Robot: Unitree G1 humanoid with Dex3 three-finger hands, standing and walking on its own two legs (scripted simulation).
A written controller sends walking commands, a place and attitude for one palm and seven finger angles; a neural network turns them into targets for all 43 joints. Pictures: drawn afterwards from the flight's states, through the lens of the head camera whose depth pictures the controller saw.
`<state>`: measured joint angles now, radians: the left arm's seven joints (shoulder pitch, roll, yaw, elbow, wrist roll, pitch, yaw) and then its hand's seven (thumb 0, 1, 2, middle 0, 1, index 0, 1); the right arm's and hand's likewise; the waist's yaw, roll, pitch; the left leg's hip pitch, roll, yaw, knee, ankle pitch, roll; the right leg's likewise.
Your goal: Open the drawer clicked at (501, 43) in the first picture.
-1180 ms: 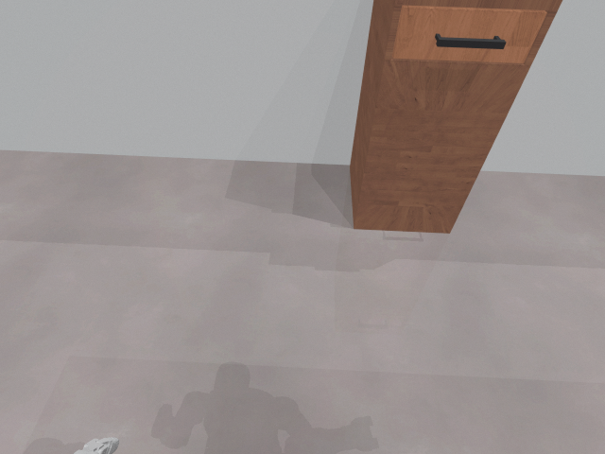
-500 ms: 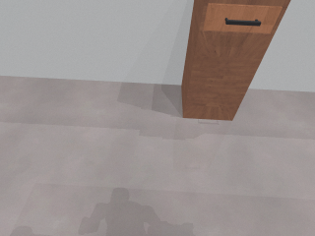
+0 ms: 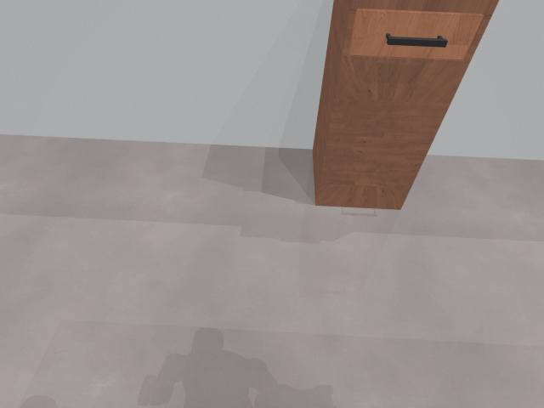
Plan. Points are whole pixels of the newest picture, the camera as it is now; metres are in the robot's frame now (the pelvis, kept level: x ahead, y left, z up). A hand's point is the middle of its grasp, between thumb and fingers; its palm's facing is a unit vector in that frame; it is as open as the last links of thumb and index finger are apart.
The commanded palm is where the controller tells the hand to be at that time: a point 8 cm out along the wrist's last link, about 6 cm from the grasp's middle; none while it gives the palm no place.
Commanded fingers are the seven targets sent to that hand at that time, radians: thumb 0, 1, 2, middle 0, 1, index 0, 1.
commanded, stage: look at it before walking up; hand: left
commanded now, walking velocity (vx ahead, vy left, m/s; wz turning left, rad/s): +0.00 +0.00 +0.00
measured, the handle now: (415, 39) +1.17 -0.39 +0.07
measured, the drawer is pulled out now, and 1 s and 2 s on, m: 0.00 0.00 0.00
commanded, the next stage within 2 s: walk to a spot facing it in 0.26 s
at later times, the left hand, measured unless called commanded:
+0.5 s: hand out of the picture +0.07 +0.24 -0.16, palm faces -0.03 -0.94 -0.34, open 7.4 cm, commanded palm none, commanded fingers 0.00 0.90 0.90 -0.20 -0.30 -0.20 -0.30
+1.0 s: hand out of the picture +0.07 +0.16 -0.17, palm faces -0.23 -0.94 -0.25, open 7.4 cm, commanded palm none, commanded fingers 0.00 0.90 0.90 -0.20 -0.30 -0.20 -0.30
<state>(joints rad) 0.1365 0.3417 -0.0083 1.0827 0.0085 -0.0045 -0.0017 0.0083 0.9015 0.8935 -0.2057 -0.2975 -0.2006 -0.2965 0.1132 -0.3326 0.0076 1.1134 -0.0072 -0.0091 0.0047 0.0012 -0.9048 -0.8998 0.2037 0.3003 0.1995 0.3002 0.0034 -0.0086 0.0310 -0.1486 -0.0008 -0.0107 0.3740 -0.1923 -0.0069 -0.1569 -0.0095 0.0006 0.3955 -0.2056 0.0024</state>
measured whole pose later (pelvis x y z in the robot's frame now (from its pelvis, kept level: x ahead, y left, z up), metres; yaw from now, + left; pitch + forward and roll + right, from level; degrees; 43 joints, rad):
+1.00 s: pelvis -0.03 -0.02 -0.01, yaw -17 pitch +1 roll +2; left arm 0.26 0.20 0.04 0.92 0.02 0.03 0.00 0.01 0.90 0.89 -0.21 -0.30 -0.20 -0.30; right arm 0.14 -0.23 -0.05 0.96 -0.01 0.05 -0.02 0.00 -0.91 -0.90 0.20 0.30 0.20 0.30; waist 0.03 0.00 0.08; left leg -0.48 0.05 0.02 1.05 -0.38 -0.07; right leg -0.33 0.06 0.05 0.54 -0.22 -0.07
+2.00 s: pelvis +0.04 -0.09 -0.01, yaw -51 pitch +0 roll -2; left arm 0.24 0.21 0.05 0.99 0.02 -0.03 -0.01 0.00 0.92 0.89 -0.21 -0.30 -0.20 -0.30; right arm 0.26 -0.20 -0.05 0.97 -0.03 -0.01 0.02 0.00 -0.91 -0.90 0.20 0.30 0.19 0.30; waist -0.03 0.00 0.03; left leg -0.55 0.17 0.10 0.90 -0.27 -0.07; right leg -0.15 0.01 -0.04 0.45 -0.30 0.00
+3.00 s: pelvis +0.30 -0.44 -0.01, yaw -67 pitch +0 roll -2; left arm 0.24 0.19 0.06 1.07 0.02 -0.07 0.02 -0.01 0.94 0.89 -0.20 -0.30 -0.20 -0.30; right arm 0.26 -0.15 -0.06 1.05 -0.03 -0.02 -0.02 0.02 -0.94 -0.90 0.20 0.30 0.20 0.30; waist -0.03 0.02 0.01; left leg -0.56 0.19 0.08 1.04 -0.28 -0.04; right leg -0.19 0.03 -0.17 0.46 -0.27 -0.07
